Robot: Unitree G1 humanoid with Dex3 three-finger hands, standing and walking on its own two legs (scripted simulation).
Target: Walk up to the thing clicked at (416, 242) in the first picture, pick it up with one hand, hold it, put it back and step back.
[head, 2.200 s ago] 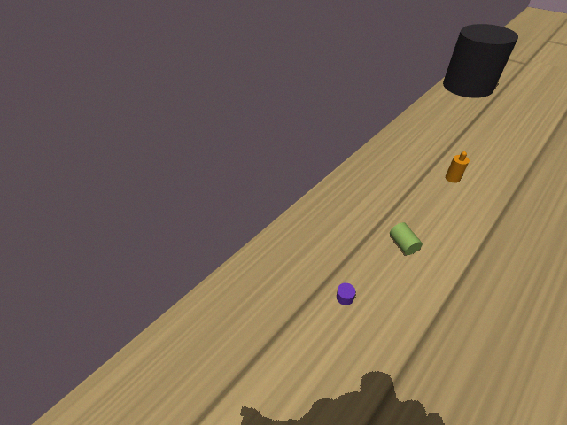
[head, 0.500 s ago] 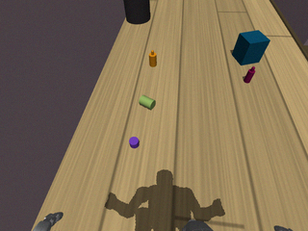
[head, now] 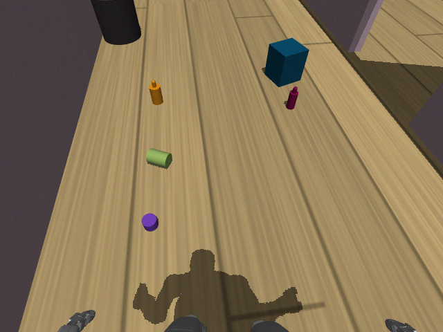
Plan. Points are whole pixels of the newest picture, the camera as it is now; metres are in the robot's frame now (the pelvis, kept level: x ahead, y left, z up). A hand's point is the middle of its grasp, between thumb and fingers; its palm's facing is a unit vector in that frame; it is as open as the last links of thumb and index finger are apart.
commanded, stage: walk up
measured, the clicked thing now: (159, 158) +1.05 +0.39 -0.70
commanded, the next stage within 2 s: stand in 1.34 s
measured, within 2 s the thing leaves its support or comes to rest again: neither
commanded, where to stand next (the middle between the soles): +0.08 -0.01 m, yaw -20 degrees
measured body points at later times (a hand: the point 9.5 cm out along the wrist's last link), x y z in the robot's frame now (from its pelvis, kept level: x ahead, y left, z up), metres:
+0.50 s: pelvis -0.01 -0.02 +0.01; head +0.00 -0.05 +0.45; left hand +0.11 +0.29 -0.08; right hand -0.01 -0.35 -0.11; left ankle +0.04 +0.11 -0.68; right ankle -0.02 -0.14 -0.71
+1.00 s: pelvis -0.01 -0.01 +0.01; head +0.00 -0.01 +0.46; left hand +0.19 +0.24 -0.10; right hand -0.05 -0.32 -0.10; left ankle +0.04 +0.12 -0.71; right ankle -0.03 -0.14 -0.71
